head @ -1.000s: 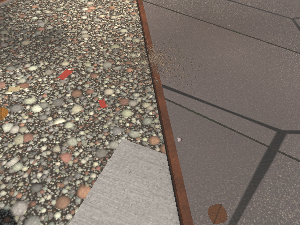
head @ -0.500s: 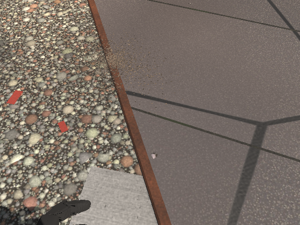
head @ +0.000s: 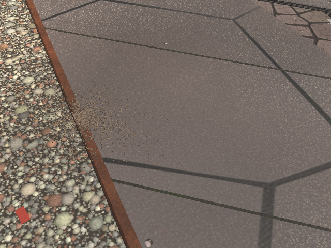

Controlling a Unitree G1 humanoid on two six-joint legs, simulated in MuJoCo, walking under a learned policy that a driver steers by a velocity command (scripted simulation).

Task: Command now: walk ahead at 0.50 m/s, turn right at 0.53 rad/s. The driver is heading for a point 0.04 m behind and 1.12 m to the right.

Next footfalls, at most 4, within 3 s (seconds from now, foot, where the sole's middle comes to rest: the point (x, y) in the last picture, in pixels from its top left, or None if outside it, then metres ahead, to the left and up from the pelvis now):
0.34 right None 0.31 -0.18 -0.72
0.86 left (199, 211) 0.68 -0.14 -0.72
1.38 right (289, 206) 0.71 -0.53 -0.72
1.86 left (296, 149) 1.03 -0.65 -0.72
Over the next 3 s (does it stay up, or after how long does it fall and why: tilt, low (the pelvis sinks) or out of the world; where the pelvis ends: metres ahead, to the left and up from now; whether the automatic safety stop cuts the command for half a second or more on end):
stays up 0.96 -1.19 0.05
